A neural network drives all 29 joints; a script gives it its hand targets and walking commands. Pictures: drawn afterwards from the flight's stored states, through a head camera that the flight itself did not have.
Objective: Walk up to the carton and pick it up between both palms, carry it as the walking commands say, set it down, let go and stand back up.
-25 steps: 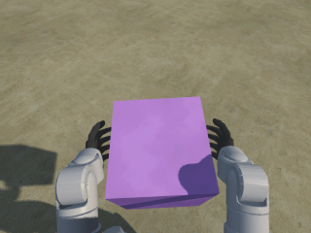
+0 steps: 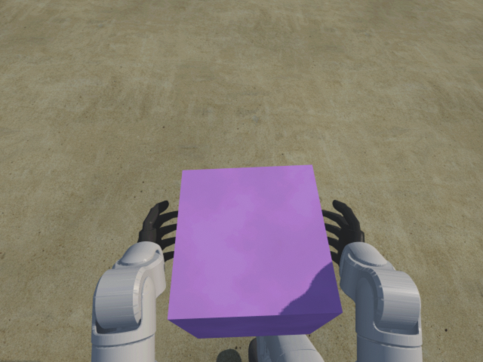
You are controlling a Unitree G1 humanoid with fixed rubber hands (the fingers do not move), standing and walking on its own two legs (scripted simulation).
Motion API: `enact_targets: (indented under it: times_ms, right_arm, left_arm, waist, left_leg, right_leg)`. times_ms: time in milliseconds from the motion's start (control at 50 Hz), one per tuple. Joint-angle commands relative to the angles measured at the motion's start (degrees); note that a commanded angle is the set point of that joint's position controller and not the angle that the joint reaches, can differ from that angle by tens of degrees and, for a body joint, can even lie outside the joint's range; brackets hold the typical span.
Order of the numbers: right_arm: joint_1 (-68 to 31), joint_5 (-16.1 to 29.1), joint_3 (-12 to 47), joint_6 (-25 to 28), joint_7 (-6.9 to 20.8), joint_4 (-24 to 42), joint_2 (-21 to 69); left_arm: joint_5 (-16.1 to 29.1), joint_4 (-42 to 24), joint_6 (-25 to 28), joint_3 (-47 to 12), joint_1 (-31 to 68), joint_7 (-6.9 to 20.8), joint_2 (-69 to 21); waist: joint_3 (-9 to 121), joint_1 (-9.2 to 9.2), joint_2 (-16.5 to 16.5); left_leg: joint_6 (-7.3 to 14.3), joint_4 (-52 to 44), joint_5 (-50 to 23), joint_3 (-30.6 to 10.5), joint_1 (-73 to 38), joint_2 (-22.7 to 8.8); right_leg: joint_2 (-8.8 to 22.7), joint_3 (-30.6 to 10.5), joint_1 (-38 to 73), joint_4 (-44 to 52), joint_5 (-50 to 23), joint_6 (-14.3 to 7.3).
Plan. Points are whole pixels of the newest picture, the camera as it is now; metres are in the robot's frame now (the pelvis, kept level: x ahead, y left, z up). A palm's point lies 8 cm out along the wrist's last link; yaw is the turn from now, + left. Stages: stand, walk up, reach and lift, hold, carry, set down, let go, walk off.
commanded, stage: carry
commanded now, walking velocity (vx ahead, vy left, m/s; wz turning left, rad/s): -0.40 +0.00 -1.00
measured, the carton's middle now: (250, 258) +0.28 +0.00 +0.00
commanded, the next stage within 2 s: none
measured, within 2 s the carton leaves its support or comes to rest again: neither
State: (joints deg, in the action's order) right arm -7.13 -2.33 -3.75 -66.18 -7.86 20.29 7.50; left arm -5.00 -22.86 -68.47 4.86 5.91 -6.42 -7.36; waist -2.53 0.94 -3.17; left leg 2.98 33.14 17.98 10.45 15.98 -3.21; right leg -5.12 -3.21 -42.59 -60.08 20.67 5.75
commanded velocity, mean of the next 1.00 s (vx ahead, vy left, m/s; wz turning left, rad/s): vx -0.09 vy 0.00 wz -0.22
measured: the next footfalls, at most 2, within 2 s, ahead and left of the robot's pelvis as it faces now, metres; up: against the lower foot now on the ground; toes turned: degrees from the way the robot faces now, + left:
right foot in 0.24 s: -0.11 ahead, -0.23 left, +0.00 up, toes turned -17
left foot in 0.56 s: -0.22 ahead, +0.03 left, +0.00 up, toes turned -17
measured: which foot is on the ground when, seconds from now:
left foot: down 0.00-0.26, up 0.28-0.54, down 0.56-1.00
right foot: up 0.00-0.22, down 0.24-0.58, up 0.60-0.84, down 0.86-1.00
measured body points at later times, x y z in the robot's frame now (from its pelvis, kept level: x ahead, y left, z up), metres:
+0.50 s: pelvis -0.23 -0.05 -0.01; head -0.19 -0.07 +0.44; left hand +0.09 -0.07 +0.04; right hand -0.07 -0.32 +0.05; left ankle -0.21 +0.05 -0.69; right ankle -0.15 -0.22 -0.73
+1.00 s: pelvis -0.37 -0.03 +0.00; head -0.38 +0.00 +0.45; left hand -0.06 -0.02 +0.06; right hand -0.20 -0.28 +0.07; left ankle -0.26 +0.04 -0.73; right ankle -0.41 -0.18 -0.73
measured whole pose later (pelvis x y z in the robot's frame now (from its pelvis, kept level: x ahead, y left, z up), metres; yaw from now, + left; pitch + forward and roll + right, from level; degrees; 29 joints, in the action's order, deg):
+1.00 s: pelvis -0.37 -0.03 +0.00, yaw -27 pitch +1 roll -2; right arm -8.4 -6.2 -6.2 -69.1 -6.1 14.5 7.6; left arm -5.5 -13.1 -70.2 5.1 9.8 -6.7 -7.7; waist 4.4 0.0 -0.1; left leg 0.7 33.4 11.8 8.4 22.4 -5.7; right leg 1.4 0.2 -17.9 -29.4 12.4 3.0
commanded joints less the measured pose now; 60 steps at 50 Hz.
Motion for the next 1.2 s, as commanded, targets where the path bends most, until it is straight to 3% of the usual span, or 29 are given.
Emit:
enact_targets:
  times_ms: [0, 60, 120, 160, 180, 200, 220, 240, 260, 300, 340, 460, 520, 540, 560, 580, 620, 640, 660, 700, 760, 800, 840, 860, 880, 940, 980, 1120, 1180]
  right_arm:
    - [-29.9, 21.8, 39.4, -0.4, 16.3, 10.1, 52.1]
    - [-25.0, 19.0, 36.2, -1.3, 15.5, 8.0, 49.7]
    - [-19.4, 16.3, 33.1, -1.8, 15.2, 4.0, 49.4]
    - [-15.8, 14.3, 32.1, -2.2, 15.1, -0.5, 49.8]
    - [-14.5, 13.5, 32.2, -2.3, 15.0, -1.9, 49.9]
    - [-15.5, 13.5, 32.8, -2.2, 15.0, -2.8, 50.4]
    - [-18.0, 14.4, 34.5, -1.7, 14.8, -1.5, 51.5]
    - [-19.7, 15.7, 35.1, -1.7, 14.9, -0.6, 53.6]
    - [-23.6, 16.6, 35.8, -1.0, 15.1, 1.7, 55.7]
    - [-35.5, 22.1, 40.8, 0.5, 15.7, 8.8, 58.2]
    - [-40.2, 26.5, 44.2, 1.2, 16.2, 14.8, 59.9]
    - [-29.6, 26.3, 43.1, -0.8, 17.5, 11.4, 54.1]
    - [-27.4, 25.9, 41.9, -1.8, 18.8, 8.4, 52.9]
    - [-27.1, 25.2, 41.2, -2.1, 19.0, 6.0, 53.1]
    - [-25.7, 23.7, 40.6, -1.7, 19.2, 4.0, 53.4]
    - [-24.2, 22.8, 38.9, -1.0, 19.5, 1.1, 54.4]
    - [-27.4, 22.8, 39.1, -1.7, 19.1, 2.5, 54.7]
    - [-28.5, 22.2, 39.1, -1.9, 18.8, 2.4, 54.1]
    - [-28.6, 21.1, 38.5, -2.0, 18.3, 1.7, 53.7]
    - [-26.7, 19.7, 36.0, -2.3, 17.5, 0.8, 52.0]
    - [-23.9, 17.3, 33.9, -2.8, 16.6, -1.9, 51.2]
    - [-21.6, 16.2, 33.4, -2.9, 16.2, -4.5, 51.6]
    - [-22.8, 16.2, 33.7, -2.5, 16.1, -3.7, 52.5]
    - [-23.4, 16.6, 34.0, -2.3, 16.0, -3.3, 53.2]
    - [-24.5, 16.6, 33.5, -1.8, 16.2, -3.1, 53.6]
    - [-34.4, 20.5, 37.4, -1.2, 17.1, 2.9, 55.5]
    - [-35.1, 21.6, 38.6, -1.5, 17.4, 4.3, 54.8]
    - [-33.7, 23.5, 39.6, -2.6, 18.3, 3.9, 52.6]
    - [-32.8, 21.9, 37.1, -2.3, 18.4, 0.6, 51.4]
  left_arm:
    - [22.6, -4.6, 1.4, -39.2, 30.3, 16.0, -50.9]
    - [23.9, -3.6, 0.1, -39.8, 28.4, 16.1, -51.9]
    - [25.2, -3.4, -1.1, -41.3, 29.5, 16.1, -52.2]
    - [25.7, -1.7, -1.9, -41.9, 29.4, 17.0, -52.6]
    - [25.6, -0.4, -2.1, -41.8, 29.1, 17.4, -52.9]
    - [26.1, 0.5, -2.1, -41.7, 30.4, 18.0, -53.8]
    - [26.3, 0.3, -1.8, -40.9, 32.5, 18.2, -53.4]
    - [25.5, 0.1, -1.2, -40.3, 31.1, 18.2, -52.4]
    - [24.6, 0.1, -0.3, -40.5, 28.9, 18.5, -52.4]
    - [24.2, -0.9, 1.3, -38.9, 32.3, 17.7, -57.5]
    - [23.0, -4.4, 2.7, -37.1, 32.5, 16.3, -58.6]
    - [16.8, -2.3, 2.7, -35.4, 19.4, 13.3, -52.9]
    - [15.2, -2.0, 2.7, -35.2, 18.0, 12.2, -51.2]
    - [15.2, -0.7, 2.5, -35.5, 18.7, 12.1, -51.2]
    - [15.6, -0.8, 2.1, -36.0, 21.6, 12.8, -50.7]
    - [17.9, -5.3, 1.5, -38.0, 29.8, 14.2, -50.7]
    - [20.6, -4.0, 1.4, -39.6, 33.1, 14.6, -52.4]
    - [21.2, -1.4, 0.7, -39.7, 32.7, 14.9, -52.6]
    - [21.8, -0.4, 0.3, -39.7, 32.9, 15.3, -53.0]
    - [22.8, 0.8, -0.9, -40.8, 32.4, 15.6, -53.6]
    - [23.7, 3.2, -2.1, -40.8, 32.7, 16.2, -53.3]
    - [23.9, 4.6, -2.4, -40.6, 31.8, 16.4, -53.5]
    - [24.6, 4.0, -2.2, -41.2, 32.7, 16.5, -54.3]
    - [25.3, 2.5, -2.1, -41.6, 34.8, 16.6, -54.1]
    - [23.6, 5.1, -1.3, -41.0, 33.2, 16.5, -54.6]
    - [23.2, 2.3, -0.2, -40.1, 36.1, 15.8, -56.7]
    - [22.0, 1.0, 0.2, -39.0, 34.6, 15.3, -55.5]
    - [18.5, 2.1, 0.2, -36.3, 29.9, 13.9, -53.4]
    - [18.1, 4.7, 0.3, -35.4, 30.9, 14.0, -53.0]
  waist:
    - [16.2, -1.80, 4.4]
    - [18.4, -1.88, 8.9]
    - [22.5, -0.74, 19.7]
    - [21.8, -0.98, 21.8]
    - [20.7, -1.35, 17.1]
    - [17.4, -2.15, 7.7]
    - [15.9, -1.95, -5.8]
    - [17.4, -1.80, -13.7]
    - [22.7, -2.37, -14.0]
    - [25.4, -2.02, -11.3]
    - [29.1, -1.90, -10.6]
    - [33.0, -2.58, -10.1]
    - [32.3, -2.13, -9.8]
    - [30.1, -1.88, -3.2]
    - [27.2, -0.59, 12.5]
    - [17.9, -0.18, 24.3]
    - [11.2, -0.39, 9.5]
    - [12.4, -0.31, 7.1]
    - [13.4, -0.66, 5.8]
    - [15.8, -0.81, 10.3]
    - [17.2, -0.47, 13.8]
    - [20.3, -0.67, 12.0]
    - [24.8, -0.55, 9.0]
    - [25.9, -0.45, 4.0]
    - [25.2, -0.18, 0.4]
    - [21.8, -0.84, 1.6]
    - [20.3, -0.97, -1.7]
    - [21.7, -1.31, 0.1]
    - [21.2, -1.18, 4.0]
  left_leg:
    - [7.5, -7.4, -31.2, -0.2, -0.6, -17.1]
    - [5.0, -3.0, -37.6, 3.0, -7.6, -15.8]
    - [4.2, 0.7, -41.2, 2.2, -14.4, -19.8]
    - [1.4, 3.4, -37.6, 2.2, -11.7, -20.9]
    - [-1.5, 7.1, -30.7, 3.5, -7.9, -19.0]
    - [-4.1, 12.9, -6.2, 3.4, 1.9, -15.4]
    - [-7.9, 22.6, 20.1, 2.6, 17.7, -9.5]
    - [-10.8, 33.1, 20.3, -3.3, 22.2, -6.4]
    - [-9.6, 34.5, 19.1, -6.0, 19.7, -5.6]
    - [-8.2, 38.1, 5.6, -8.8, 16.6, -4.6]
    - [-7.4, 36.4, 0.2, -8.2, 15.0, -3.1]
    - [-4.2, 12.5, 14.0, -5.3, 2.7, 3.9]
    - [-2.5, -16.4, 9.0, -1.2, -8.4, 4.9]
    - [-1.5, -19.1, 7.0, -8.6, -13.0, -2.2]
    - [3.9, -19.5, 9.4, -23.2, -14.9, -15.1]
    - [9.8, -21.5, 13.5, -28.7, 2.8, -24.2]
    - [7.0, -23.9, 7.0, -20.4, 6.6, -19.1]
    - [5.2, -21.0, 0.8, -15.7, 3.6, -16.6]
    - [3.3, -17.4, -5.9, -11.4, 1.8, -13.6]
    - [1.8, -13.9, -10.6, -6.7, -0.7, -10.4]
    - [3.2, -9.9, -14.6, -8.7, -4.1, -11.7]
    - [0.9, -4.9, -18.7, -8.5, -3.9, -10.9]
    - [-2.0, -2.5, -19.8, -9.7, -0.4, -9.9]
    - [-3.4, 1.0, -13.4, -8.3, 2.3, -8.5]
    - [-5.0, -2.8, -12.6, -6.2, 1.6, -6.2]
    - [-4.5, -3.9, -5.4, -6.1, -3.6, -6.0]
    - [-4.7, -4.5, 0.9, -6.3, -0.3, -4.8]
    - [-4.1, -6.8, 5.8, -6.5, 1.0, -3.9]
    - [-3.7, -10.2, 11.3, -8.2, 3.2, -5.2]
  right_leg:
    - [5.0, 2.1, 7.4, -20.5, -2.0, -3.0]
    - [3.9, 7.2, 10.3, -1.3, 1.9, -2.9]
    - [4.3, 9.9, 12.9, 11.7, 4.5, -3.8]
    - [5.6, 9.4, 17.0, 24.6, -3.1, -4.6]
    - [6.8, 6.2, 20.9, 34.0, -11.5, -4.7]
    - [11.1, -2.0, 25.9, 41.7, -25.3, -5.9]
    - [22.3, -17.8, 33.3, 39.6, -52.2, -9.2]
    - [28.1, -23.4, 32.0, 34.8, -71.8, -13.6]
    - [26.8, -18.3, 33.4, 33.5, -66.2, -16.3]
    - [18.4, -9.3, 28.6, 36.5, -29.6, -11.1]
    - [15.4, -5.7, 30.1, 38.3, -12.1, -8.4]
    - [18.7, -13.2, 31.9, 45.8, -5.3, -8.4]
    - [13.3, -9.9, 33.7, 44.8, -5.8, -3.8]
    - [10.3, -7.6, 27.9, 38.1, -8.3, -2.7]
    - [3.4, -0.1, 15.1, 25.0, -5.9, 0.1]
    - [5.9, 2.1, 10.1, 7.7, 3.7, -1.1]
    - [5.3, -1.6, 8.9, -0.5, -0.7, -3.0]
    - [5.0, -1.2, 8.2, -2.5, -2.5, -3.5]
    - [5.4, -1.0, 10.1, 0.7, -3.8, -3.7]
    - [3.9, 1.8, 14.1, 10.0, -2.7, -3.6]
    - [3.5, 5.6, 18.5, 27.1, -1.7, -3.3]
    - [5.9, 4.9, 26.9, 40.5, -10.2, -2.9]
    - [11.7, -0.6, 34.6, 39.5, -15.0, -3.5]
    - [17.4, -5.5, 36.3, 38.0, -27.7, -4.2]
    - [17.2, -1.9, 35.0, 32.5, -32.5, -5.6]
    - [13.2, -0.7, 23.6, 37.3, -10.0, -5.0]
    - [13.2, -1.5, 21.9, 39.4, 1.7, -5.5]
    - [10.8, 0.8, 21.1, 38.0, 4.1, -5.7]
    - [8.9, 2.1, 21.1, 35.3, 2.9, -5.5]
